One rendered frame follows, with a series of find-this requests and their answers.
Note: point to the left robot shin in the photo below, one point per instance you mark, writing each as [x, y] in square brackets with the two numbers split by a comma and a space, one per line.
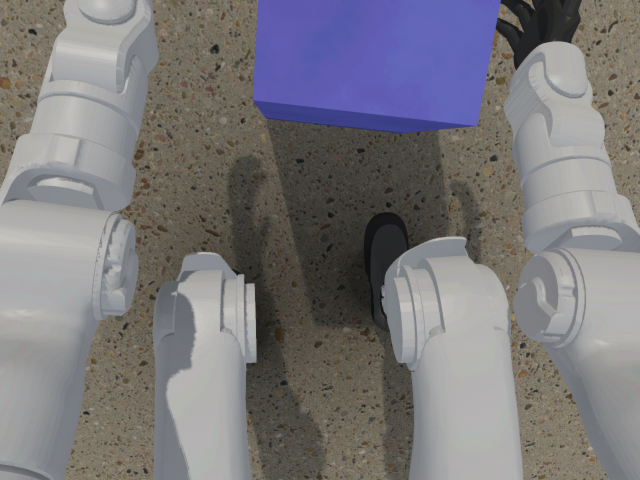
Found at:
[165, 304]

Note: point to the robot right hand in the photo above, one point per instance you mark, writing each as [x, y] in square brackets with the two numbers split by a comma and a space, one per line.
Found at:
[552, 20]

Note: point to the carton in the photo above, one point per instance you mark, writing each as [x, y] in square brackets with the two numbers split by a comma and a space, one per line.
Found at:
[396, 66]

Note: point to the robot right upper arm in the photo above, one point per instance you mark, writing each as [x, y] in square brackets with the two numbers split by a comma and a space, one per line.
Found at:
[583, 306]

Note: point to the robot right forearm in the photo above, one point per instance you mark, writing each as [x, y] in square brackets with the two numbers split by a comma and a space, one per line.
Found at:
[558, 147]

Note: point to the left robot thigh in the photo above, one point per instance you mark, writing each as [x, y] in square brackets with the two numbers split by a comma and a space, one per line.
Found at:
[200, 430]

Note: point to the robot left forearm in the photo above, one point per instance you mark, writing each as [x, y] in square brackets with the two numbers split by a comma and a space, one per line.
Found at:
[89, 111]

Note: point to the robot left upper arm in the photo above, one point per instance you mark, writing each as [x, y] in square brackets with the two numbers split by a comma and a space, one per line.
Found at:
[63, 269]

